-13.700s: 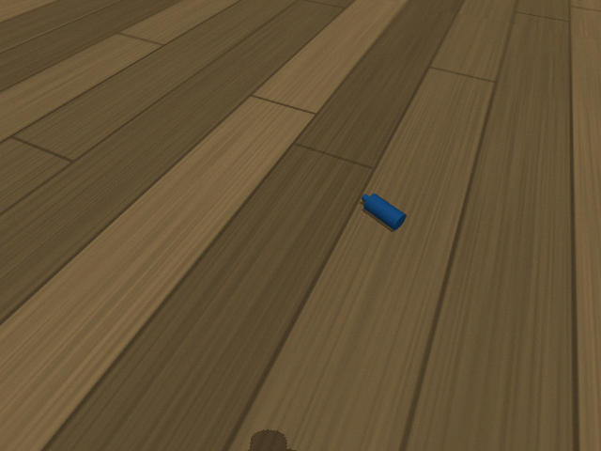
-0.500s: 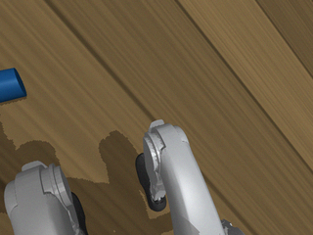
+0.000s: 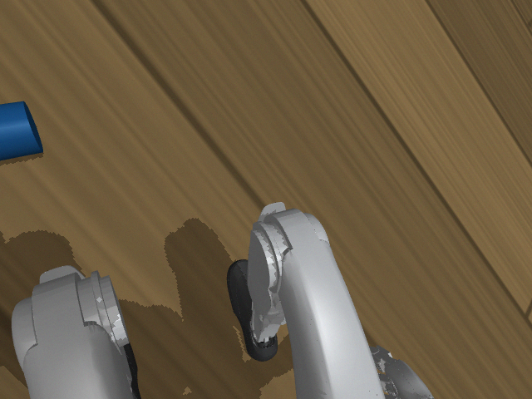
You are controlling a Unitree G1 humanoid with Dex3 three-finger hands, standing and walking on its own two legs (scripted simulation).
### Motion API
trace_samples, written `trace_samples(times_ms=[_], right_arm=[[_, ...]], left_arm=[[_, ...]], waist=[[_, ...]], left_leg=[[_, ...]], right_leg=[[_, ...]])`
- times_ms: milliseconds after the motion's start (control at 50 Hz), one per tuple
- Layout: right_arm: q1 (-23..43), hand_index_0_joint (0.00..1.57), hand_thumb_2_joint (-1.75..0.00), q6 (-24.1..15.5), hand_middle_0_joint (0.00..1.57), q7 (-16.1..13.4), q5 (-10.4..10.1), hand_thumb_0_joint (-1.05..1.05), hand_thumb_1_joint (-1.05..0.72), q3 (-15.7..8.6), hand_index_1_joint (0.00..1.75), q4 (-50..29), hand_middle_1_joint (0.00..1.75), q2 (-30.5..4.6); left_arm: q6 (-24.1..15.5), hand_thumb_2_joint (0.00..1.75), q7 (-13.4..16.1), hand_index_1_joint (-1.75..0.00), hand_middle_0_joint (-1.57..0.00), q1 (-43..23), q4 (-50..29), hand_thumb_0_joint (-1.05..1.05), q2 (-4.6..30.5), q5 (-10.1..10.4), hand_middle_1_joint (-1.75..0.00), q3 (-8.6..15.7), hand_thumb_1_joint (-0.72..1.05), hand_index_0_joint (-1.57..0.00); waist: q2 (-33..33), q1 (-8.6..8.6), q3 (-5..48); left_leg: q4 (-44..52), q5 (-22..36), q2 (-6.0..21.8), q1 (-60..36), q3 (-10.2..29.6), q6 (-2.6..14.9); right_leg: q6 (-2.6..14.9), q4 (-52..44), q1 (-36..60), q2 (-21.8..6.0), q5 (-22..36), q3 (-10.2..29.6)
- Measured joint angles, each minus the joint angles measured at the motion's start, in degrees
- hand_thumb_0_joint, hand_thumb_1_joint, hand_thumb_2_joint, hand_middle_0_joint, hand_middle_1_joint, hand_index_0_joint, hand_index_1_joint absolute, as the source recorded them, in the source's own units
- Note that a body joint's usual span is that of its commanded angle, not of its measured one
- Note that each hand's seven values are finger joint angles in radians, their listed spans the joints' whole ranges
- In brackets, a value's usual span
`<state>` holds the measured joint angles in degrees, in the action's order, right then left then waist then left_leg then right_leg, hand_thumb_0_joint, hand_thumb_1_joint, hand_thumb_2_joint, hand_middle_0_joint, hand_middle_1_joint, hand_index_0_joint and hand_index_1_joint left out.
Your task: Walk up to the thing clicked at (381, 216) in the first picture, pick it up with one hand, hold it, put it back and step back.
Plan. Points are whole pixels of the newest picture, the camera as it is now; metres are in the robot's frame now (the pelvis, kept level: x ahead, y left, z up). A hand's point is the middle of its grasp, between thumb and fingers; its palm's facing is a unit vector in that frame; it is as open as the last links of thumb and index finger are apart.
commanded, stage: rest palm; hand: left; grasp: from above
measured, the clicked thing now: out of the picture +0.53 +0.30 -0.28
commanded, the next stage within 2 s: close in 1.22 s
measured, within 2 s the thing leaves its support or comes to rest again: neither
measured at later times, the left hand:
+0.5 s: hand out of the picture +0.51 +0.28 -0.24, palm faces -0.45 -0.09 -0.89, open 13.8 cm
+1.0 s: hand out of the picture +0.51 +0.28 -0.25, palm faces -0.46 -0.12 -0.88, open 13.7 cm
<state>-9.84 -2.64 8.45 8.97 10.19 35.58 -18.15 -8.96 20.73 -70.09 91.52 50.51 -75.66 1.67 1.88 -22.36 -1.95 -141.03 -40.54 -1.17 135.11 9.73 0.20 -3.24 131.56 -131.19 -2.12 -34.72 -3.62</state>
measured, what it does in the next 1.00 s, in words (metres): stands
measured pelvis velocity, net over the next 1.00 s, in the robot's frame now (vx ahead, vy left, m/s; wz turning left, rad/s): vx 0.00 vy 0.01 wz -0.07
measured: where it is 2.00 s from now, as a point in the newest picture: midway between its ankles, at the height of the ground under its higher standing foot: (194, 361)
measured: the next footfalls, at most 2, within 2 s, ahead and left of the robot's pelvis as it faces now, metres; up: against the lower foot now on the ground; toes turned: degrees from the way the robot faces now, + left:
none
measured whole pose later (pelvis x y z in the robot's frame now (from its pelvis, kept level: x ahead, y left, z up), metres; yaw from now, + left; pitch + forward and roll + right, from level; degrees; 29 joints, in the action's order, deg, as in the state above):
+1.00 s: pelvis +0.00 +0.01 -0.01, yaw -4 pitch +30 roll -16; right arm -10.8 -8.7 12.2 12.5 17.3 33.4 -20.0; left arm -11.2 27.9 -68.7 97.1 60.0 -76.6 5.2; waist 6.7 -25.6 -9.9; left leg -145.1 -41.4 -0.6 135.6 13.1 1.3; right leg -4.2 132.0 -129.9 -0.5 -33.9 -6.4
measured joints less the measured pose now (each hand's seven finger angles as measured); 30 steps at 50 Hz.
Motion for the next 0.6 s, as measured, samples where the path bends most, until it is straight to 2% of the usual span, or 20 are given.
trace_samples(times_ms=[100, 180, 280, 380, 480, 600], right_arm=[[-1.4, 0.2, -0.89, 0.2, 0.2, 0.4, -0.2, 0.0, -0.9, 1.4, 0.3, -0.5, 0.3, 0.2], [-2.1, 0.2, -0.89, 0.0, 0.2, 0.4, 0.2, 0.0, -0.9, 2.4, 0.3, -0.8, 0.3, 0.0], [-2.7, 0.2, -0.89, -0.7, 0.2, 0.3, 0.9, 0.0, -0.9, 3.2, 0.3, -0.6, 0.3, -0.4], [-2.9, 0.2, -0.89, -1.8, 0.2, 0.4, 1.7, 0.0, -0.9, 3.7, 0.3, -0.4, 0.3, -0.6], [-2.3, 0.2, -0.89, -3.2, 0.2, 1.0, 2.5, 0.0, -0.9, 4.1, 0.3, -0.6, 0.3, -1.0], [-1.4, 0.2, -0.89, -4.8, 0.2, 2.1, 2.9, 0.0, -0.9, 4.2, 0.3, -1.4, 0.3, -1.4]], left_arm=[[0.4, 1.02, 0.0, -1.0, -0.08, 1.5, 0.0, 0.0, 0.5, 0.6, -1.02, 1.7, -0.52, -0.09], [-0.3, 1.02, -0.1, -1.0, -0.08, 1.6, 1.4, 0.0, 2.5, 0.9, -1.01, 3.1, -0.52, -0.08], [-2.3, 1.03, 0.3, -1.01, -0.08, 1.8, 1.3, 0.0, 4.5, 0.5, -1.01, 2.9, -0.52, -0.08], [-3.7, 1.05, 2.6, -1.01, -0.09, 2.0, 1.1, 0.0, 5.6, -0.8, -1.02, 3.0, -0.51, -0.08], [-3.3, 1.08, 5.3, -1.02, -0.1, 1.8, 2.1, 0.0, 6.5, -2.0, -1.02, 3.6, -0.49, -0.09], [-1.4, 1.07, 7.1, -1.03, -0.1, 1.6, 3.0, 0.0, 6.9, -1.8, -1.03, 4.4, -0.48, -0.09]], waist=[[-0.2, -0.52, -0.9], [0.0, -1.08, -2.5], [1.1, -1.08, -4.5], [2.5, -1.32, -5.3], [3.3, -2.06, -5.5], [3.6, -2.76, -5.8]], left_leg=[[0.1, 0.1, 0.2, -0.1, 0.0, 0.2], [-0.3, 0.4, 0.2, 0.2, 0.3, 0.3], [-1.1, 0.5, 0.4, 0.7, 0.8, 0.33], [-1.9, 0.0, 0.3, 0.8, 1.5, 0.18], [-2.6, -0.9, 0.3, 0.7, 2.2, 0.15], [-3.2, -1.6, 0.4, 0.7, 2.6, 0.4]], right_leg=[[-0.32, -0.2, 0.0, 0.2, 0.2, 0.0], [-0.46, -0.1, -0.1, 0.3, 0.6, -0.2], [-0.55, 0.1, -0.4, 0.7, 1.1, -0.6], [-0.5, 0.5, -0.3, 0.8, 0.8, -1.2], [-0.62, 0.7, 0.0, 1.0, 0.3, -1.7], [-0.74, 0.8, 0.4, 1.1, -0.2, -2.1]])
